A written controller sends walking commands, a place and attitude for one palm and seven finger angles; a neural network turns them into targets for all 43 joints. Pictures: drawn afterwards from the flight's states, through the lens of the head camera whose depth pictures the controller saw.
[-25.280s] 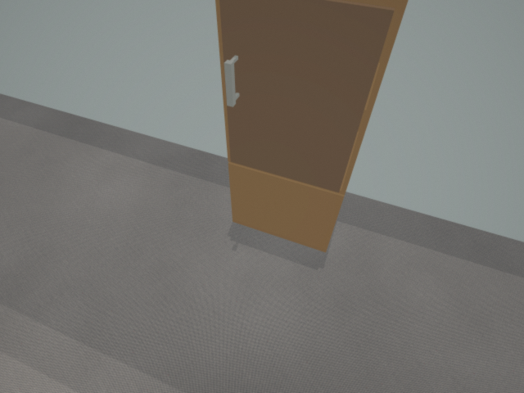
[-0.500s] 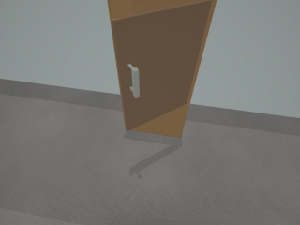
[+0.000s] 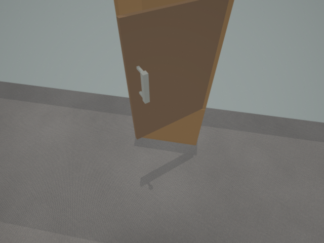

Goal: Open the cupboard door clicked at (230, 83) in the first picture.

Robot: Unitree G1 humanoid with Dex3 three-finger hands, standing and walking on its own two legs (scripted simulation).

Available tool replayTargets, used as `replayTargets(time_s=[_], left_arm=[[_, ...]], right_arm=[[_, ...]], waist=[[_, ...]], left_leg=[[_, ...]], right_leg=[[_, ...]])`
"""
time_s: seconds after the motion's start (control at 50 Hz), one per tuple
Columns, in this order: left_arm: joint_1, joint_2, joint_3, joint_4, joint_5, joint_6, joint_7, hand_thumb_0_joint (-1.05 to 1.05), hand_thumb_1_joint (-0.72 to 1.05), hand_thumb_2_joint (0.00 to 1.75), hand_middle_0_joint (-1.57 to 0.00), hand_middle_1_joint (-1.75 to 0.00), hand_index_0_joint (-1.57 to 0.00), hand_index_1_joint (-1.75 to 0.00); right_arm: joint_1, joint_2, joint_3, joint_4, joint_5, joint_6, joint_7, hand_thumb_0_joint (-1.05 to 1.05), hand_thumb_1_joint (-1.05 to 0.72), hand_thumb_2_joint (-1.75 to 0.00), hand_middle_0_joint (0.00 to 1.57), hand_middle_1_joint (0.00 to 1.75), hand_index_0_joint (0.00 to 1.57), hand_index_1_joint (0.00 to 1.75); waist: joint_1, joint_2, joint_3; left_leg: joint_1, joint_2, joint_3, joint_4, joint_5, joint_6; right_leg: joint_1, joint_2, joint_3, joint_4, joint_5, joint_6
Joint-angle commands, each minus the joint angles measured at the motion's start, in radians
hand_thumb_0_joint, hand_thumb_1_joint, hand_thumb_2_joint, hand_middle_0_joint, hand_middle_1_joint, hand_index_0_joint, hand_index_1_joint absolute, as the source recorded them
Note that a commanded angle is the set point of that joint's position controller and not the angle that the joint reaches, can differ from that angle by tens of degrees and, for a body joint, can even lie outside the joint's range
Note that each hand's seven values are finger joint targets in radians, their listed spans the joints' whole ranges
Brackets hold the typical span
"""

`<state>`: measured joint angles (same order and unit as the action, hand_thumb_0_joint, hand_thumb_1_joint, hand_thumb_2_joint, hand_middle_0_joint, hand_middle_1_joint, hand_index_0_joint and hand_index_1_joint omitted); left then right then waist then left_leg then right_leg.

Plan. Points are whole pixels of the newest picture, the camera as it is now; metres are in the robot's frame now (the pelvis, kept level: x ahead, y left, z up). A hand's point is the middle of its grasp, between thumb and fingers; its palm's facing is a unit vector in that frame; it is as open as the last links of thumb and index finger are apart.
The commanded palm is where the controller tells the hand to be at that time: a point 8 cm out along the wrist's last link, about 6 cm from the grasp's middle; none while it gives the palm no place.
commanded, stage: look to check the result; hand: left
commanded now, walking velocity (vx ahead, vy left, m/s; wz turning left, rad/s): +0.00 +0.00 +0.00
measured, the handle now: (142, 85) +0.63 +0.11 +0.00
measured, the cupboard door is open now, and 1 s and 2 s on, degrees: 41 41 41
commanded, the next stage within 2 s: walk to a spot facing it in 0.14 s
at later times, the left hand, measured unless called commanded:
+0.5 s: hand out of the picture +0.05 +0.19 -0.18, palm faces -0.05 -0.97 -0.24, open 7.4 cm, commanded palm none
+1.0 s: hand out of the picture +0.10 +0.13 -0.16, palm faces -0.30 -0.92 -0.25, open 7.4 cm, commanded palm none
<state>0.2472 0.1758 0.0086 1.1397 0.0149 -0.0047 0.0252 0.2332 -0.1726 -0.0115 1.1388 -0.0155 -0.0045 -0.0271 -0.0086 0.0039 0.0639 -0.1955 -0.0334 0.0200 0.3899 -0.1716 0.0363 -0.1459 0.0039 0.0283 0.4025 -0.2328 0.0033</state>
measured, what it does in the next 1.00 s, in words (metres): lifts its left foot, turning right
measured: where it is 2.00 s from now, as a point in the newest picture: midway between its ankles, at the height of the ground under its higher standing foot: outside the picture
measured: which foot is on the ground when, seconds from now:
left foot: down 0.00-0.66, up 0.68-1.00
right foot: down 0.00-1.00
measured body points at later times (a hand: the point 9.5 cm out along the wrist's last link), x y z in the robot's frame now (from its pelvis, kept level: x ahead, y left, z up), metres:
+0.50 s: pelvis +0.01 -0.01 -0.01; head +0.04 -0.01 +0.44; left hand +0.06 +0.24 -0.16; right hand +0.05 -0.26 -0.16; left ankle +0.03 +0.09 -0.74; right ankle -0.01 -0.12 -0.74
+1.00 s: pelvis +0.01 -0.05 +0.00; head +0.07 -0.08 +0.45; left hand +0.12 +0.18 -0.14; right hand +0.05 -0.33 -0.14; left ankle +0.05 +0.11 -0.68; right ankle -0.02 -0.13 -0.74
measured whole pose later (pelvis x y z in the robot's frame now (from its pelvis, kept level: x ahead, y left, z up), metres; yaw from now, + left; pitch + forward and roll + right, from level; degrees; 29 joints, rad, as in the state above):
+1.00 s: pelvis +0.01 -0.05 +0.00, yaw -23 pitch +2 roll +2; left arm 0.27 0.19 0.08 0.95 0.03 0.03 0.01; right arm 0.05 -0.22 -0.07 0.92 0.00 0.05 -0.03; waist 0.05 -0.02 0.11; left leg -0.44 0.02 -0.03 0.95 -0.43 -0.07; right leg -0.24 0.09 0.18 0.45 -0.22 -0.06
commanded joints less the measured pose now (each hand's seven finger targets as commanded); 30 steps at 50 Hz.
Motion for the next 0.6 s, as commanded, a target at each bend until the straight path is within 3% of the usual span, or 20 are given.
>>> replayTargets(time_s=[0.0,0.24,0.3,0.34,0.42,0.44,0.46,0.48,0.5,0.54,0.58], left_arm=[[0.04,0.136,0.023,-0.031,-0.003,-0.02,0.008,0.0,0.9,0.9,-0.2,-0.3,-0.2,-0.3],[-0.015,0.179,0.026,-0.04,-0.004,-0.024,0.005,0.0,0.9,0.9,-0.2,-0.3,-0.2,-0.3],[0.007,0.129,0.027,-0.043,-0.005,-0.003,0.006,0.0,0.9,0.9,-0.2,-0.3,-0.2,-0.3],[-0.008,0.151,0.041,-0.061,-0.003,0.009,0.002,0.0,0.9,0.9,-0.2,-0.3,-0.2,-0.3],[-0.022,0.157,0.063,-0.119,0.004,0.03,-0.011,0.0,0.9,0.9,-0.2,-0.3,-0.2,-0.3],[-0.023,0.152,0.067,-0.133,0.005,0.035,-0.015,0.0,0.9,0.9,-0.2,-0.3,-0.2,-0.3],[-0.02,0.144,0.07,-0.145,0.005,0.041,-0.018,0.0,0.9,0.9,-0.2,-0.3,-0.2,-0.3],[-0.026,0.139,0.075,-0.159,0.006,0.048,-0.021,0.0,0.9,0.9,-0.2,-0.3,-0.2,-0.3],[-0.029,0.132,0.078,-0.172,0.007,0.05,-0.022,0.0,0.9,0.9,-0.2,-0.3,-0.2,-0.3],[-0.034,0.116,0.081,-0.193,0.009,0.051,-0.029,0.0,0.9,0.9,-0.2,-0.3,-0.2,-0.3],[0.021,0.102,0.081,-0.19,0.006,0.045,-0.034,0.0,0.9,0.9,-0.2,-0.3,-0.2,-0.3]], right_arm=[[0.027,-0.135,-0.024,-0.035,0.0,-0.014,-0.004,0.0,-0.9,-0.9,0.2,0.3,0.2,0.3],[-0.028,-0.179,-0.026,-0.037,-0.002,-0.019,-0.002,0.0,-0.9,-0.9,0.2,0.3,0.2,0.3],[0.0,-0.123,-0.021,-0.037,-0.003,-0.005,-0.007,0.0,-0.9,-0.9,0.2,0.3,0.2,0.3],[0.008,-0.144,-0.033,-0.048,-0.004,0.002,-0.011,0.0,-0.9,-0.9,0.2,0.3,0.2,0.3],[-0.005,-0.194,-0.062,-0.104,-0.007,0.015,-0.019,0.0,-0.9,-0.9,0.2,0.3,0.2,0.3],[-0.006,-0.211,-0.067,-0.114,-0.009,0.016,-0.02,0.0,-0.9,-0.9,0.2,0.3,0.2,0.3],[-0.007,-0.221,-0.074,-0.125,-0.01,0.015,-0.021,0.0,-0.9,-0.9,0.2,0.3,0.2,0.3],[-0.004,-0.229,-0.079,-0.135,-0.013,0.012,-0.022,0.0,-0.9,-0.9,0.2,0.3,0.2,0.3],[-0.004,-0.227,-0.079,-0.145,-0.014,0.011,-0.022,0.0,-0.9,-0.9,0.2,0.3,0.2,0.3],[-0.03,-0.215,-0.081,-0.166,-0.02,0.009,-0.021,0.0,-0.9,-0.9,0.2,0.3,0.2,0.3],[-0.066,-0.215,-0.082,-0.183,-0.022,0.011,-0.019,0.0,-0.9,-0.9,0.2,0.3,0.2,0.3]], waist=[[0.003,-0.01,-0.021],[0.001,0.006,-0.039],[0.0,0.003,-0.031],[-0.006,0.014,-0.032],[-0.005,0.061,-0.026],[-0.003,0.1,-0.026],[0.0,0.136,-0.039],[-0.003,0.166,-0.042],[0.002,0.161,-0.054],[0.013,0.127,-0.051],[0.04,0.112,-0.081]], left_leg=[[0.049,0.12,-0.119,-0.075,0.033,0.005],[0.076,0.129,-0.119,-0.078,0.11,0.0],[0.093,0.138,-0.081,-0.031,0.113,-0.01],[0.094,0.155,-0.074,-0.015,0.096,-0.008],[0.1,0.233,-0.116,-0.035,0.035,0.028],[0.096,0.273,-0.149,-0.061,0.02,0.052],[0.097,0.33,-0.185,-0.092,0.038,0.091],[0.095,0.385,-0.205,-0.118,0.068,0.131],[0.103,0.414,-0.205,-0.114,0.108,0.158],[0.058,0.416,-0.13,-0.072,0.188,0.154],[0.033,0.374,-0.035,0.02,0.255,0.107]], right_leg=[[-0.058,-0.091,0.083,-0.085,0.061,-0.044],[-0.021,-0.102,0.086,-0.095,0.128,-0.043],[-0.068,-0.096,0.106,-0.06,0.174,-0.039],[-0.098,-0.087,0.119,-0.018,0.192,-0.043],[-0.194,-0.035,0.101,0.101,0.127,-0.033],[-0.218,-0.014,0.081,0.172,0.066,-0.028],[-0.242,0.007,0.055,0.286,-0.084,-0.022],[-0.276,0.005,0.025,0.421,-0.217,-0.012],[-0.294,-0.014,0.02,0.498,-0.273,-0.008],[-0.262,-0.043,0.008,0.483,-0.283,-0.006],[-0.164,-0.035,-0.034,0.35,-0.21,-0.004]])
